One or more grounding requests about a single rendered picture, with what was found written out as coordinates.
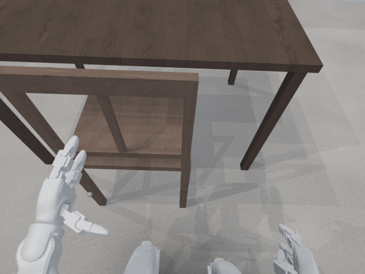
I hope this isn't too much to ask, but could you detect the table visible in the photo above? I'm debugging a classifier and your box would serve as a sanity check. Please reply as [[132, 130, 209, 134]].
[[0, 0, 323, 170]]

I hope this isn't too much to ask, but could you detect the right robot hand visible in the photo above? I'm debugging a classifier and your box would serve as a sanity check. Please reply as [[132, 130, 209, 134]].
[[274, 224, 319, 274]]

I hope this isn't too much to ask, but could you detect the left robot forearm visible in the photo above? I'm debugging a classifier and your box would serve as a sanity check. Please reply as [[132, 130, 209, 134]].
[[15, 222, 65, 274]]

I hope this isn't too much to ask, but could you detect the right robot thigh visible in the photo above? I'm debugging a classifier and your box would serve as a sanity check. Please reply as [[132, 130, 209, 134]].
[[206, 261, 241, 274]]

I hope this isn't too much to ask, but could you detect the left robot thigh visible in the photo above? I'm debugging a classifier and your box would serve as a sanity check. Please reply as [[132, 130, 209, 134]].
[[123, 245, 160, 274]]

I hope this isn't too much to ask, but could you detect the robot thigh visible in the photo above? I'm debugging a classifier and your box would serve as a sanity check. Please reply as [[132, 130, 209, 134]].
[[123, 245, 160, 274], [206, 261, 241, 274]]

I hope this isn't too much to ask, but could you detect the left robot hand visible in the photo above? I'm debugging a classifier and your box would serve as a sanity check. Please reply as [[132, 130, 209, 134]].
[[35, 135, 110, 236]]

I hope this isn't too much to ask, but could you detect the chair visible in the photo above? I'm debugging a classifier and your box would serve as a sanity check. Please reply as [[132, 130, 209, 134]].
[[0, 66, 199, 208]]

